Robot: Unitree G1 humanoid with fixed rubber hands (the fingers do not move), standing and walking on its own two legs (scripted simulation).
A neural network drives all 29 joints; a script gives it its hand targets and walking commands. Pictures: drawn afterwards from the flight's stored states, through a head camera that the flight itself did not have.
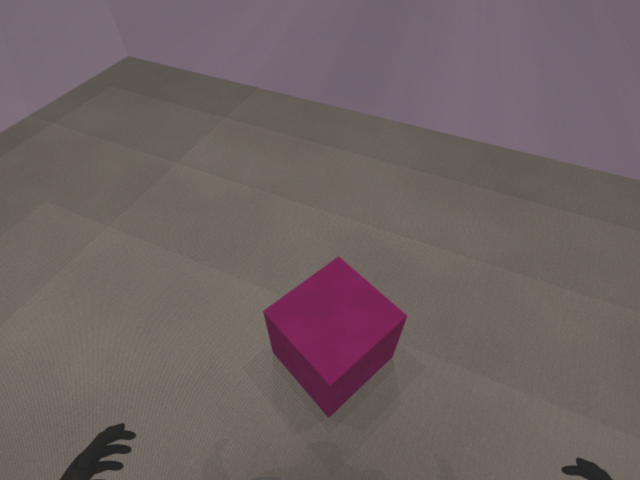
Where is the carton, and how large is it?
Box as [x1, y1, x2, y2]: [263, 256, 406, 417]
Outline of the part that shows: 338,256 263,311 273,352 328,417 392,356 406,315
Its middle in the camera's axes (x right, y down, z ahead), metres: +0.04 +0.28 +1.16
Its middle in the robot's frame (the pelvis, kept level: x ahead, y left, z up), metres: +0.59 +0.00 -0.61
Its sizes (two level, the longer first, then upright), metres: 0.288 0.276 0.278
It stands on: the floor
